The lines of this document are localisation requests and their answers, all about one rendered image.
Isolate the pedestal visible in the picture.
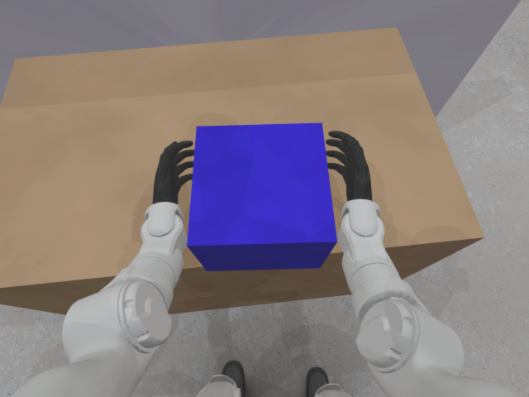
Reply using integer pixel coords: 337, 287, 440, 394
0, 27, 485, 315

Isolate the right robot upper arm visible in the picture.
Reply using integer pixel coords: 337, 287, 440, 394
356, 299, 523, 397

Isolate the left robot hand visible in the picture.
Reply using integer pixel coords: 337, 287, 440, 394
153, 141, 194, 204

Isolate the right robot hand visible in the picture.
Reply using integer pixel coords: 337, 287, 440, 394
326, 131, 372, 201

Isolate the robot right foot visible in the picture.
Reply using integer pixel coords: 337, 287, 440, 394
306, 367, 329, 397

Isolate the left robot upper arm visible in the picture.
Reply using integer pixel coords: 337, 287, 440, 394
10, 280, 171, 397

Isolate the left robot forearm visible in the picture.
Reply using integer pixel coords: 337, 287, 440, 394
62, 202, 188, 356

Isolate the robot left foot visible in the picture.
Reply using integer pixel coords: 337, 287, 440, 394
222, 361, 245, 397

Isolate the right robot forearm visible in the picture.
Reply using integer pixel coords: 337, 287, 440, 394
337, 199, 435, 327

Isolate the robot foot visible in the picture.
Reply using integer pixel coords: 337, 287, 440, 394
222, 361, 245, 397
306, 367, 329, 397

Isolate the carton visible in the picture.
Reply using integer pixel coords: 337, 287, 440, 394
187, 123, 337, 271

